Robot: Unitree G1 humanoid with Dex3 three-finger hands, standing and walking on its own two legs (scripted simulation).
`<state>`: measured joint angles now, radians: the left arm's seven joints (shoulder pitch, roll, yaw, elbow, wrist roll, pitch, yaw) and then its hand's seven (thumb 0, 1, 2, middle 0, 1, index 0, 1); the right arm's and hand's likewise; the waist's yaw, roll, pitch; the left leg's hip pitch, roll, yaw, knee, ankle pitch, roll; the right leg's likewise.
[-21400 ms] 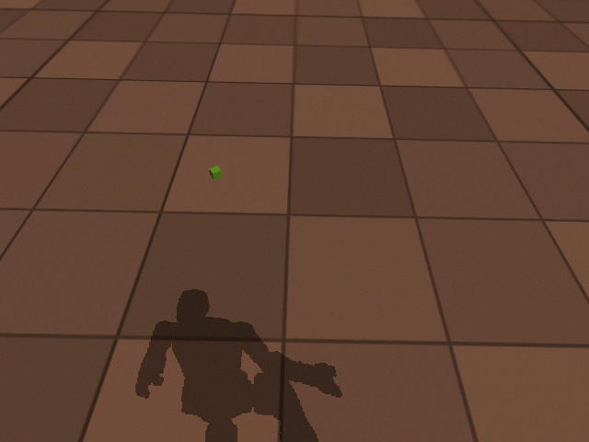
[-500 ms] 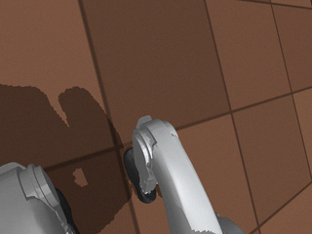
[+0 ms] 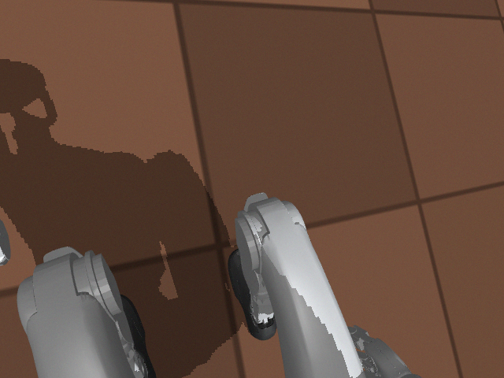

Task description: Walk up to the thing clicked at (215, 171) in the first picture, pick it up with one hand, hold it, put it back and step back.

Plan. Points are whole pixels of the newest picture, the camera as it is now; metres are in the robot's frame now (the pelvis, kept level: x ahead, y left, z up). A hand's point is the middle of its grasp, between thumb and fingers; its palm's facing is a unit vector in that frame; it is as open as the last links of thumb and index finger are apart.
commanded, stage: lift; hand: left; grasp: from above
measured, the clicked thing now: out of the picture +0.53 +0.33 -0.19
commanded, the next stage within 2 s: hold in 1.54 s
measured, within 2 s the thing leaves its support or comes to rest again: neither
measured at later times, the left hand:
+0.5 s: hand out of the picture +0.43 +0.33 -0.02, palm faces -0.31 -0.25 -0.92, open 6.0 cm
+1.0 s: hand out of the picture +0.36 +0.29 +0.19, palm faces -0.35 -0.28 -0.89, open 5.9 cm
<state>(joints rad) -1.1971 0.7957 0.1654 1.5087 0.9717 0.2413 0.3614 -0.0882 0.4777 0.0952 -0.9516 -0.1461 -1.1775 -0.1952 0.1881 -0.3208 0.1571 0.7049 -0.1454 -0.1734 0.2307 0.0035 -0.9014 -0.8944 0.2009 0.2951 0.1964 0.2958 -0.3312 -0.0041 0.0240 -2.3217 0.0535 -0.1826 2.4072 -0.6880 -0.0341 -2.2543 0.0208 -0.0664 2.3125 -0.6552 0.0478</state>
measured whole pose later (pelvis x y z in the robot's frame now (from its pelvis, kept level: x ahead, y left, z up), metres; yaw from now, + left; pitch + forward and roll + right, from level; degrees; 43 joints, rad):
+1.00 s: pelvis +0.02 +0.00 +0.27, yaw +7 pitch +24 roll -2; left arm -0.53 0.37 -0.13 0.86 0.82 0.42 0.16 -0.06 0.44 0.24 -0.88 -0.26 -1.09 -0.33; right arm 0.17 -0.24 0.01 0.76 0.05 -0.07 -0.04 0.01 -0.90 -0.90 0.20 0.30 0.20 0.30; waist -0.09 0.06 -0.19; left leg -1.37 0.07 -0.04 1.50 -0.56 -0.03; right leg -1.34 -0.02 -0.03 1.47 -0.55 0.02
